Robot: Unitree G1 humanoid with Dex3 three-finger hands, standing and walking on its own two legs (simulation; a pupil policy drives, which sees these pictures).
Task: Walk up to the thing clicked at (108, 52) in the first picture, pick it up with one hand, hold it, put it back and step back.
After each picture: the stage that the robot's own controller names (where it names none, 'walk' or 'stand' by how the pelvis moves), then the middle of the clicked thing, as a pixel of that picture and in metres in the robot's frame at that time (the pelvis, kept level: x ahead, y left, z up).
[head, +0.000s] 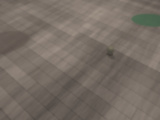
stand; (110, 51) +1.30 -0.33 -0.72
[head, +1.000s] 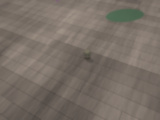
walk; (87, 55) +1.21 +0.05 -0.69
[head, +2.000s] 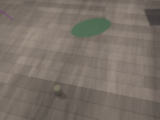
walk; (58, 91) +0.74 +0.27 -0.71
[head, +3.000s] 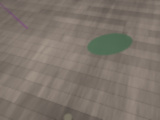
walk; out of the picture +0.50 +0.20 -0.72
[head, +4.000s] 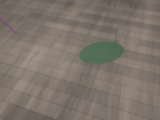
stand; out of the picture +0.41 +0.18 -0.72
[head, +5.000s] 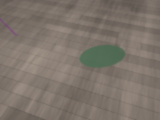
stand; out of the picture +0.39 +0.18 -0.73
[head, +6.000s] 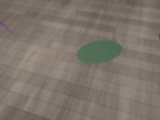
stand; out of the picture +0.38 +0.19 -0.73
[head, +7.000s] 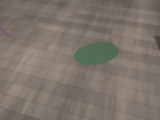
stand; out of the picture +0.38 +0.19 -0.73
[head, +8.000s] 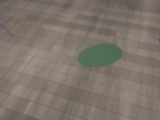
stand; out of the picture +0.37 +0.18 -0.73
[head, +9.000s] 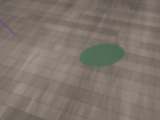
stand; out of the picture +0.38 +0.18 -0.73
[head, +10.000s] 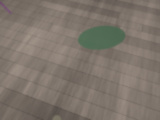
go down; out of the picture +0.40 +0.17 -0.71
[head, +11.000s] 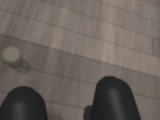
go down; (13, 58) +0.47 +0.22 -0.29
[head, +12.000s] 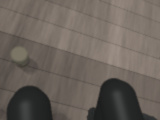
close in; (21, 57) +0.47 +0.21 -0.30
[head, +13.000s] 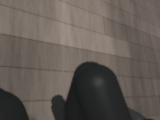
close in; out of the picture +0.46 +0.26 -0.23
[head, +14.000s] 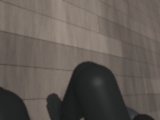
close; out of the picture +0.44 +0.26 -0.23
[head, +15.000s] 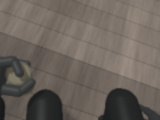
lift; (21, 80) +0.34 +0.21 -0.08
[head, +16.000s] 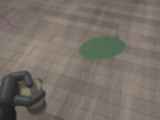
hold; (34, 97) +0.32 +0.17 +0.02
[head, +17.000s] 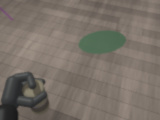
hold; (37, 97) +0.32 +0.17 -0.01
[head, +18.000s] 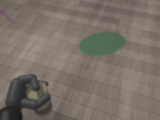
hold; (40, 100) +0.32 +0.16 -0.02
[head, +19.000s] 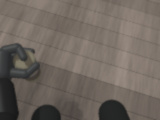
crouch; (28, 67) +0.42 +0.18 -0.09
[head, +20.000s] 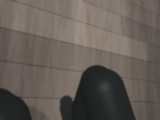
lower; out of the picture +0.44 +0.27 -0.23
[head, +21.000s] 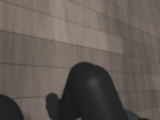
lower; out of the picture +0.44 +0.27 -0.24
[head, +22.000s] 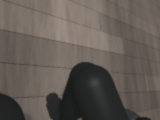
lower; out of the picture +0.44 +0.27 -0.24
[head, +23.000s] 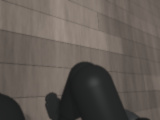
lower; out of the picture +0.45 +0.27 -0.24
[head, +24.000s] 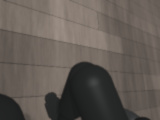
loosen; out of the picture +0.44 +0.27 -0.24
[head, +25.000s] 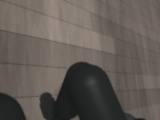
withdraw; out of the picture +0.44 +0.25 -0.25
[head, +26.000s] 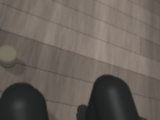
stand; (7, 57) +0.44 +0.22 -0.27
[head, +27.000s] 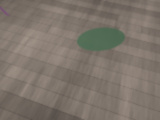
stand; out of the picture +0.39 +0.14 -0.63
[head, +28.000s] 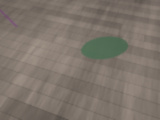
stand; out of the picture +0.39 +0.16 -0.66
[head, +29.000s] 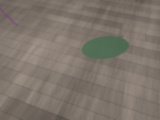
stand; out of the picture +0.38 +0.15 -0.67
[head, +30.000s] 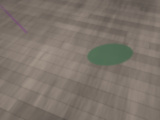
stand; out of the picture +0.40 +0.15 -0.72
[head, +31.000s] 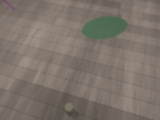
walk; (69, 109) +0.48 +0.12 -0.70
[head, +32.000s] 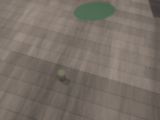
walk; (61, 75) +0.74 +0.13 -0.69
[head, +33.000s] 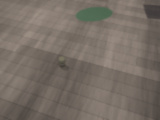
stand; (62, 62) +1.04 +0.20 -0.70
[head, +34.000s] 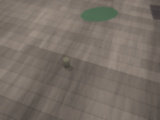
stand; (66, 62) +1.03 +0.16 -0.72
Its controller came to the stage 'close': yes
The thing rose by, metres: 0.69
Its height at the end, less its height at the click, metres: +0.00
